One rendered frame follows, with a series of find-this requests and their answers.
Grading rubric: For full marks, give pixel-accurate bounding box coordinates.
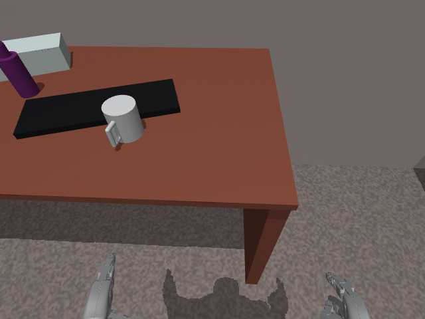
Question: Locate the right robot hand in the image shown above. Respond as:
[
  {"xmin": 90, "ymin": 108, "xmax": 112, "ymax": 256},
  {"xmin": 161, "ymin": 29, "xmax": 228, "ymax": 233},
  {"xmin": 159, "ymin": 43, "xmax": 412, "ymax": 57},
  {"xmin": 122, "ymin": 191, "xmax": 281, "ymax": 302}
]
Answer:
[{"xmin": 320, "ymin": 272, "xmax": 371, "ymax": 319}]

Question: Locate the desk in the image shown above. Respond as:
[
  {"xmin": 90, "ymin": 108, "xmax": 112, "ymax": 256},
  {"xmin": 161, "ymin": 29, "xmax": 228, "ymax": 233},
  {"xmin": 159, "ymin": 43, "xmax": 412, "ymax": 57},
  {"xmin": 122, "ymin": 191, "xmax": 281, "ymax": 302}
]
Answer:
[{"xmin": 0, "ymin": 46, "xmax": 299, "ymax": 284}]

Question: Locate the left robot hand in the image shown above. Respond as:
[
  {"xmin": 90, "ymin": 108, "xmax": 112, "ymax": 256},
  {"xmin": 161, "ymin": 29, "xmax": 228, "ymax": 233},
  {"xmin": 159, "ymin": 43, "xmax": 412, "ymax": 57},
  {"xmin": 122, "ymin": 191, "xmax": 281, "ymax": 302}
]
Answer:
[{"xmin": 82, "ymin": 253, "xmax": 132, "ymax": 319}]

